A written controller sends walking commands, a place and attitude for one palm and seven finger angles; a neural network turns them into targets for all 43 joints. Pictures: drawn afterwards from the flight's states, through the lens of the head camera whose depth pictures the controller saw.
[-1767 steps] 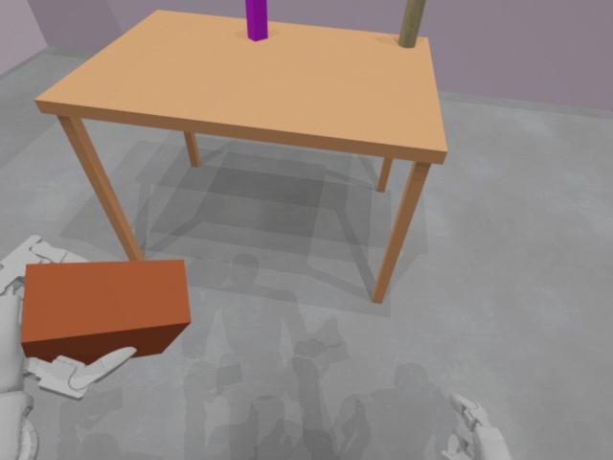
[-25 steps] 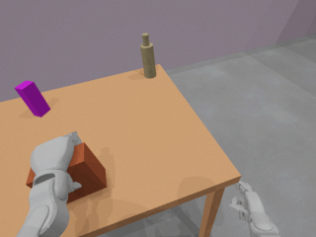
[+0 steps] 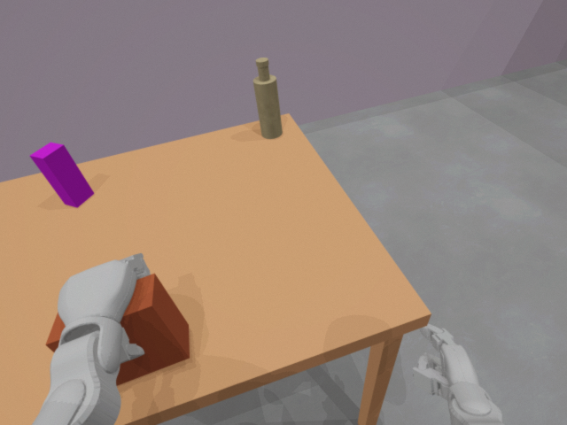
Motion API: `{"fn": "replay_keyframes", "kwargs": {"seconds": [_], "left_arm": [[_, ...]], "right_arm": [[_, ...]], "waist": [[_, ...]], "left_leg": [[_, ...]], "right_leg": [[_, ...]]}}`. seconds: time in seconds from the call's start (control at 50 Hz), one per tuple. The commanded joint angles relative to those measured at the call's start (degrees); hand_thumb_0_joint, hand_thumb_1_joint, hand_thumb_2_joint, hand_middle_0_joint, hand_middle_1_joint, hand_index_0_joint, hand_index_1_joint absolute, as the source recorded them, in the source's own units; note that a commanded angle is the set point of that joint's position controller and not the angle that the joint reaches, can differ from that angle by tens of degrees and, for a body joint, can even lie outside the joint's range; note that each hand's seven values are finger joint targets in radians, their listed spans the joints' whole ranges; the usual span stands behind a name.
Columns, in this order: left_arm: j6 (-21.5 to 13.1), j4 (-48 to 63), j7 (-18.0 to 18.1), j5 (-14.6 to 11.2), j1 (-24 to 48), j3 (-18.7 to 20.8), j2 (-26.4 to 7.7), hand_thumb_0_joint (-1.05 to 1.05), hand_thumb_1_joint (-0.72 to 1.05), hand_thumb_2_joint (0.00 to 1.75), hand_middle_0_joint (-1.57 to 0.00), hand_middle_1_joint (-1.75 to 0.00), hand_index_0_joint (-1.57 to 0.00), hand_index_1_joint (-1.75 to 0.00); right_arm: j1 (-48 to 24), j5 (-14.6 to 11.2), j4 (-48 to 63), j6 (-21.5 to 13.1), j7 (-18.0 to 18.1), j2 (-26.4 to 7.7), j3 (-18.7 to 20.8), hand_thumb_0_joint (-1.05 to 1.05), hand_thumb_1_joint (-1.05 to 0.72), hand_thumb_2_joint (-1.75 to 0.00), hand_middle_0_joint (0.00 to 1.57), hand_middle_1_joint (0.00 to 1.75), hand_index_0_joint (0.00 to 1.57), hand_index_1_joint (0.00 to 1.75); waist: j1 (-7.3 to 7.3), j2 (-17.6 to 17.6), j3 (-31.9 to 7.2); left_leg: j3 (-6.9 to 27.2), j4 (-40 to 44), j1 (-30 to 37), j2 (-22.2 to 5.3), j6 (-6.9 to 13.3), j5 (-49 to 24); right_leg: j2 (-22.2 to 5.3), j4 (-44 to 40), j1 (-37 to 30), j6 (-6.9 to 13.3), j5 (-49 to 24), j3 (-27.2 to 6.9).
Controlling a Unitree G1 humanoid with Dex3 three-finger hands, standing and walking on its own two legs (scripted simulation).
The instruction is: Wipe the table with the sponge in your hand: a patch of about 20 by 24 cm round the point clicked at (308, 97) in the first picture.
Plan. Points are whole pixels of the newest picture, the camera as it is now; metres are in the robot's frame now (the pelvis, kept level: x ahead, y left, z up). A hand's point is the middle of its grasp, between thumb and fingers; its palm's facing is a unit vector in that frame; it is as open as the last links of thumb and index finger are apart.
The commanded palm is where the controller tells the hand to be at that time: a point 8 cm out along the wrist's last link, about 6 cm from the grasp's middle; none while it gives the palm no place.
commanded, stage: move the sponge above the wiping area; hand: left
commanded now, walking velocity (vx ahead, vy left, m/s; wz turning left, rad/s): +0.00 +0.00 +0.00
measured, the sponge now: (133, 341) +0.20 +0.27 +0.02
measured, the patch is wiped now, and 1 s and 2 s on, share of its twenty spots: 0.00 0.00 0.00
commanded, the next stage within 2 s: none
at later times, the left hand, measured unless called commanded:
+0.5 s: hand (131, 317) +0.21 +0.26 +0.07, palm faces -0.03 -0.15 -0.99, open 10.5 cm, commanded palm +0.19 +0.26 +0.16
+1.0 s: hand (129, 315) +0.21 +0.26 +0.08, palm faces -0.01 -0.13 -0.99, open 10.5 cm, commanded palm +0.19 +0.26 +0.16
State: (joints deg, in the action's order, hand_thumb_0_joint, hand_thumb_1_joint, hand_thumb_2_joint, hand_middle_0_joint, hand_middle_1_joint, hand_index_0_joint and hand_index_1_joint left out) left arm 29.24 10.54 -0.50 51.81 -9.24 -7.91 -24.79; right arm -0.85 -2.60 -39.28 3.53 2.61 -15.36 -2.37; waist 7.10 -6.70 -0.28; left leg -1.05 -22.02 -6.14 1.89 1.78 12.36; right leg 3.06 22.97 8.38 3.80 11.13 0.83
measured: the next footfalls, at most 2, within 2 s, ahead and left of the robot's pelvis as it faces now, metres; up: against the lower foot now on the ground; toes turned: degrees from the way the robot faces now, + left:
none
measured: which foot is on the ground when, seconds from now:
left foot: down 0.00-1.00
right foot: down 0.00-1.00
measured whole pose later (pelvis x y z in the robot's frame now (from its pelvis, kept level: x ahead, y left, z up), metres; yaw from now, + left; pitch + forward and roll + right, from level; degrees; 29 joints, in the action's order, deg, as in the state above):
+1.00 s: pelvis +0.00 +0.01 +0.00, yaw +0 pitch -4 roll +0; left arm 23.6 12.8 -0.5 53.6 -9.8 -10.8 -25.6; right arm 0.2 -1.8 -39.2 2.0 4.0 -15.4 -1.5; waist 8.4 -6.1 0.5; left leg -0.9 -21.9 -5.5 2.4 2.4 12.2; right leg 2.7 22.4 7.5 3.2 10.8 0.7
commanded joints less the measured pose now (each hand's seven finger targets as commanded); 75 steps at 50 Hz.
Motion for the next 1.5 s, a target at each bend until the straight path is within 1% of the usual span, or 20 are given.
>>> {"fn": "replay_keyframes", "kwargs": {"seconds": [0.0,0.14,0.3,0.4,0.44,0.5,0.54,0.56,0.64,0.66,0.76,0.86,0.94,0.96,1.04,1.16,1.26,1.34,1.38,1.48], "left_arm": [[-4.3,15.2,3.0,3.5,13.4,7.9,-12.4,0.0,0.1,1.3,-1.2,-1.6,-1.2,-1.6],[-4.5,13.0,6.7,4.0,15.1,12.5,-15.6,0.0,0.1,1.3,-1.2,-1.6,-1.2,-1.6],[0.4,11.1,2.6,1.3,12.1,4.6,-8.1,0.0,0.1,1.3,-1.2,-1.6,-1.2,-1.6],[-2.3,12.7,1.2,3.0,15.2,5.7,-11.2,0.0,0.1,1.3,-1.2,-1.6,-1.2,-1.6],[-3.9,14.7,2.5,4.0,17.5,9.7,-15.5,0.0,0.1,1.3,-1.2,-1.6,-1.2,-1.6],[-6.1,13.1,4.9,5.2,18.9,9.8,-14.3,0.0,0.1,1.3,-1.2,-1.6,-1.2,-1.6],[-5.7,13.2,6.5,5.2,19.7,13.3,-17.5,0.0,0.1,1.3,-1.2,-1.6,-1.2,-1.6],[-5.7,13.5,6.9,4.3,18.9,10.7,-13.5,0.0,0.1,1.3,-1.2,-1.6,-1.2,-1.6],[-1.2,9.3,6.6,1.5,12.0,12.8,-14.3,0.0,0.1,1.3,-1.2,-1.6,-1.2,-1.6],[-0.3,9.5,5.7,0.7,11.4,9.8,-10.6,0.0,0.1,1.3,-1.2,-1.6,-1.2,-1.6],[1.9,11.9,0.9,0.0,9.7,5.6,-8.6,0.0,0.1,1.3,-1.2,-1.6,-1.2,-1.6],[-3.9,19.1,1.1,3.6,16.5,5.3,-11.3,0.0,0.1,1.3,-1.2,-1.6,-1.2,-1.6],[-8.0,18.0,5.1,5.5,20.7,10.3,-15.6,0.0,0.1,1.3,-1.2,-1.6,-1.2,-1.6],[-8.1,16.2,6.0,5.2,19.6,8.7,-12.6,0.0,0.1,1.3,-1.2,-1.6,-1.2,-1.6],[-3.7,12.4,7.9,3.3,13.7,12.9,-14.5,0.0,0.1,1.3,-1.2,-1.6,-1.2,-1.6],[2.7,13.7,3.4,-1.1,5.2,6.8,-7.1,0.0,0.1,1.3,-1.2,-1.6,-1.2,-1.6],[0.9,18.4,1.4,1.5,12.9,2.6,-7.3,0.0,0.1,1.3,-1.2,-1.6,-1.2,-1.6],[-4.0,22.8,4.1,5.2,19.4,8.1,-14.7,0.0,0.1,1.3,-1.2,-1.6,-1.2,-1.6],[-5.5,18.0,6.0,6.6,16.9,8.4,-13.6,0.0,0.1,1.3,-1.2,-1.6,-1.2,-1.6],[-2.3,12.0,7.0,3.0,12.5,8.9,-10.9,0.0,0.1,1.3,-1.2,-1.6,-1.2,-1.6]], "right_arm": [[-12.8,0.5,11.0,-4.1,0.4,-4.0,1.9,0.0,-0.9,-0.9,0.2,0.3,0.2,0.3],[-13.9,0.2,10.0,-4.8,0.6,-4.0,2.0,0.0,-0.9,-0.9,0.2,0.3,0.2,0.3],[-15.1,-0.7,10.5,-3.7,0.1,-4.3,1.8,0.0,-0.9,-0.9,0.2,0.3,0.2,0.3],[-13.5,0.0,10.7,-3.9,0.5,-4.2,1.5,0.0,-0.9,-0.9,0.2,0.3,0.2,0.3],[-13.8,0.4,10.7,-4.3,0.9,-4.1,1.6,0.0,-0.9,-0.9,0.2,0.3,0.2,0.3],[-12.8,0.7,9.9,-4.7,1.1,-3.6,1.7,0.0,-0.9,-0.9,0.2,0.3,0.2,0.3],[-13.3,0.4,9.6,-5.0,1.1,-4.0,1.7,0.0,-0.9,-0.9,0.2,0.3,0.2,0.3],[-13.4,0.3,9.9,-5.2,0.9,-3.2,1.8,0.0,-0.9,-0.9,0.2,0.3,0.2,0.3],[-15.3,-0.3,9.3,-4.4,0.1,-4.5,1.9,0.0,-0.9,-0.9,0.2,0.3,0.2,0.3],[-15.1,-0.5,9.7,-4.2,-0.1,-4.2,1.8,0.0,-0.9,-0.9,0.2,0.3,0.2,0.3],[-14.9,-1.0,11.0,-3.1,0.0,-4.7,1.5,0.0,-0.9,-0.9,0.2,0.3,0.2,0.3],[-12.7,0.3,12.1,-4.3,0.6,-3.9,1.4,0.0,-0.9,-0.9,0.2,0.3,0.2,0.3],[-12.2,0.8,10.4,-5.4,1.2,-3.7,1.8,0.0,-0.9,-0.9,0.2,0.3,0.2,0.3],[-11.7,0.8,10.2,-5.7,1.3,-3.1,1.9,0.0,-0.9,-0.9,0.2,0.3,0.2,0.3],[-14.6,-0.1,9.4,-4.6,0.1,-4.1,2.2,0.0,-0.9,-0.9,0.2,0.3,0.2,0.3],[-15.8,-1.0,11.0,-2.1,-1.1,-4.4,1.8,0.0,-0.9,-0.9,0.2,0.3,0.2,0.3],[-14.3,-0.7,12.4,-2.4,-0.4,-4.3,1.4,0.0,-0.9,-0.9,0.2,0.3,0.2,0.3],[-13.6,0.6,11.8,-3.5,0.5,-4.1,1.7,0.0,-0.9,-0.9,0.2,0.3,0.2,0.3],[-12.0,0.9,10.7,-4.2,0.5,-3.5,2.0,0.0,-0.9,-0.9,0.2,0.3,0.2,0.3],[-14.2,-0.4,9.5,-3.5,-0.6,-3.7,2.2,0.0,-0.9,-0.9,0.2,0.3,0.2,0.3]], "waist": [[0.43,4.5,-11.3],[1.79,2.7,-8.7],[-0.13,5.0,-8.2],[-0.39,5.7,-8.4],[0.48,4.8,-9.3],[0.69,3.3,-9.4],[1.61,0.4,-9.8],[1.25,0.6,-11.2],[2.01,2.5,-7.9],[1.06,3.9,-9.1],[-0.59,4.8,-8.2],[-0.32,2.9,-12.0],[0.65,2.3,-10.6],[0.63,2.5,-11.1],[2.5,2.0,-9.4],[0.5,5.4,-7.4],[-0.96,2.5,-9.1],[0.64,1.0,-13.1],[1.02,2.9,-12.2],[1.41,5.6,-8.3]], "left_leg": [[6.6,1.4,1.8,0.3,1.4,-13.2],[7.3,2.6,1.8,0.2,0.9,-10.4],[6.1,2.4,0.3,0.4,1.1,-10.9],[6.4,2.4,0.7,0.3,1.5,-9.0],[6.7,2.4,1.6,0.3,1.7,-7.9],[7.0,2.9,1.7,0.1,1.0,-9.2],[7.5,3.4,2.0,0.3,1.0,-8.6],[6.8,3.1,1.8,0.2,0.9,-10.1],[7.0,3.1,0.5,0.3,0.4,-11.2],[6.1,2.9,-0.3,0.1,0.5,-11.5],[6.0,2.3,-0.6,0.1,1.3,-10.8],[7.1,2.1,2.3,-0.2,2.0,-11.0],[8.5,3.2,3.5,-0.7,1.3,-9.3],[7.9,3.1,3.2,-0.5,1.2,-10.6],[7.9,3.7,1.8,-0.3,0.1,-13.0],[6.2,2.9,-0.7,-0.4,0.6,-13.4],[6.6,2.9,0.5,-0.4,1.6,-9.8],[8.4,3.2,2.9,-0.7,1.7,-10.4],[8.2,2.6,3.0,-0.7,1.1,-12.6],[7.3,3.6,1.0,-0.5,0.5,-11.5]], "right_leg": [[-2.6,-4.1,-4.9,1.1,-7.3,-9.8],[-1.8,-5.5,-3.4,2.3,-2.9,-12.2],[-2.8,-5.0,-3.9,0.7,-5.3,-9.5],[-2.6,-5.4,-3.0,0.7,-2.2,-9.4],[-2.0,-5.9,-3.1,1.3,0.1,-11.7],[-2.1,-5.6,-3.4,1.5,-1.2,-10.2],[-1.4,-5.6,-3.8,2.5,-0.7,-12.3],[-2.0,-4.8,-5.1,2.0,-2.5,-10.4],[-2.1,-5.3,-4.6,2.1,-4.7,-11.5],[-2.7,-4.5,-5.8,1.4,-6.0,-9.8],[-2.8,-4.3,-4.3,0.6,-6.3,-8.8],[-2.2,-3.8,-4.3,1.0,-4.0,-8.6],[-0.9,-5.0,-3.0,2.1,-2.2,-11.1],[-1.4,-4.6,-3.9,1.9,-3.4,-9.6],[-1.4,-4.6,-5.2,2.8,-6.2,-11.2],[-2.4,-4.1,-5.4,1.0,-9.2,-8.3],[-2.0,-4.0,-3.5,0.9,-3.8,-8.1],[-0.9,-3.4,-5.8,1.9,-4.1,-10.4],[-1.0,-3.8,-5.1,2.1,-4.6,-9.5],[-1.6,-5.0,-4.6,1.8,-4.9,-9.7]]}}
